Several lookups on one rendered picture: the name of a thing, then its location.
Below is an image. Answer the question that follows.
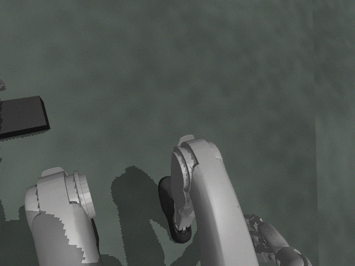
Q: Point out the right robot arm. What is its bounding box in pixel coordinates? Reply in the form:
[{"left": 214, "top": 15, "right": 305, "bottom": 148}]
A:
[{"left": 275, "top": 247, "right": 312, "bottom": 266}]

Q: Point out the carton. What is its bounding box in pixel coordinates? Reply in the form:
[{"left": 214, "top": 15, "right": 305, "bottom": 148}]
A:
[{"left": 0, "top": 96, "right": 50, "bottom": 139}]

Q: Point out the right robot foot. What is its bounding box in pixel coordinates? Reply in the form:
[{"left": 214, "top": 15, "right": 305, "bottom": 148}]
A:
[{"left": 158, "top": 176, "right": 191, "bottom": 244}]

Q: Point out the left robot foot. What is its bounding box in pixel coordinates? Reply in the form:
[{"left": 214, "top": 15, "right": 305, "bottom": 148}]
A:
[{"left": 91, "top": 218, "right": 100, "bottom": 255}]

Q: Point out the right robot hand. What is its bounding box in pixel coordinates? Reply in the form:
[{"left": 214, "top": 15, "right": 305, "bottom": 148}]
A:
[{"left": 244, "top": 214, "right": 289, "bottom": 263}]

